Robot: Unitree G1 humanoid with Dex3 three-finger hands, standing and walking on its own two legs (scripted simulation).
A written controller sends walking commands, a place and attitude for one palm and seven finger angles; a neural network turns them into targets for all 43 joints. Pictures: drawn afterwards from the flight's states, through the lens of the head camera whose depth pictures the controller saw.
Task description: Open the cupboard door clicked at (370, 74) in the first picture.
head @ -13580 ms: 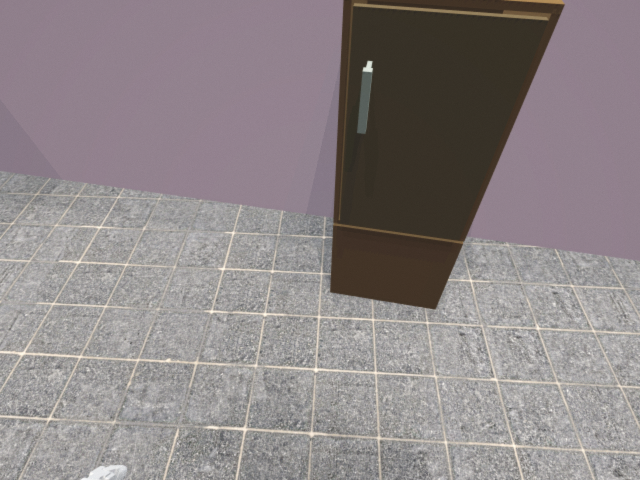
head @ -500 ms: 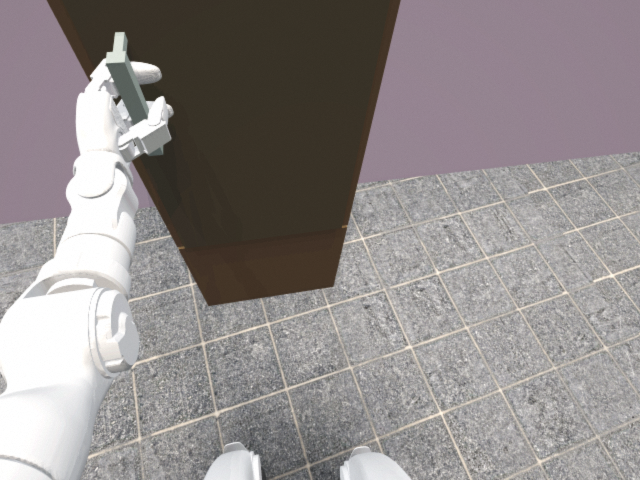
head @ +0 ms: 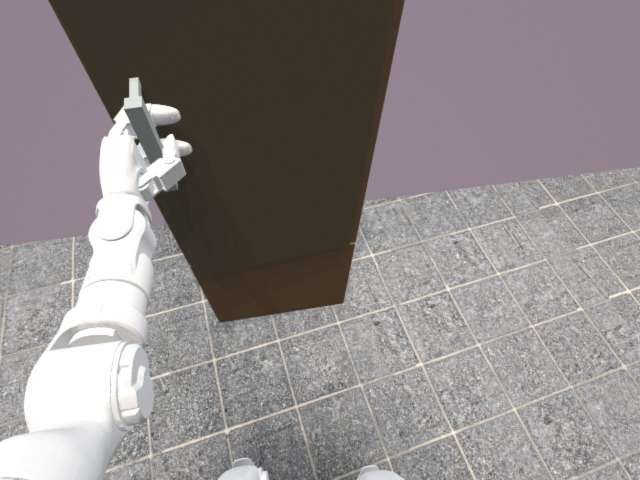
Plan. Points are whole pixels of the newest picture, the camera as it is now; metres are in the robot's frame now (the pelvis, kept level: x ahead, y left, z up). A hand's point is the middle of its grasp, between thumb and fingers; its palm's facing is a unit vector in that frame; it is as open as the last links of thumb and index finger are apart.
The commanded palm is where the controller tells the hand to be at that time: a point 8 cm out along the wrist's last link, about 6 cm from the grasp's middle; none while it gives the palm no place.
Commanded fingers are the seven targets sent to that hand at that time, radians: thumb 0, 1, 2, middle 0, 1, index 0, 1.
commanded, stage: pull the door open along its arc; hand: left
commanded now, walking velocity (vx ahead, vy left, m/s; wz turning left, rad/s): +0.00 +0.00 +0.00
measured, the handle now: (153, 138) +0.53 +0.18 +0.11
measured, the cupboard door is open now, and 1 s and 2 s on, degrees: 5 44 46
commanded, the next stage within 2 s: open thumb and fingers to let go in 0.78 s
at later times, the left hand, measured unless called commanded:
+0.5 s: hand (250, 248) +0.36 +0.06 +0.10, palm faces +0.44 -0.90 -0.02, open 5.5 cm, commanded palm +0.29 +0.08 +0.10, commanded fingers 0.00 0.90 0.90 -0.40 -1.35 -0.40 -1.35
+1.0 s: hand (294, 277) +0.32 +0.01 +0.10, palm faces +0.37 -0.93 -0.07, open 5.9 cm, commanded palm +0.26 +0.04 +0.10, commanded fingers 0.00 0.41 0.69 -0.37 -1.30 -0.37 -1.30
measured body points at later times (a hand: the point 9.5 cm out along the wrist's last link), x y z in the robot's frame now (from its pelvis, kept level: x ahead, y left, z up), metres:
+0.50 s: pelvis +0.01 -0.02 +0.01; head +0.02 -0.04 +0.46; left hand +0.33 +0.10 +0.11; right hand +0.19 -0.23 -0.09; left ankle +0.02 +0.12 -0.69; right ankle -0.04 -0.12 -0.69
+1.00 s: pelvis +0.01 -0.06 +0.02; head +0.02 -0.10 +0.47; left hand +0.29 +0.06 +0.11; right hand +0.21 -0.26 -0.09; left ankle +0.02 +0.12 -0.69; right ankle -0.04 -0.12 -0.69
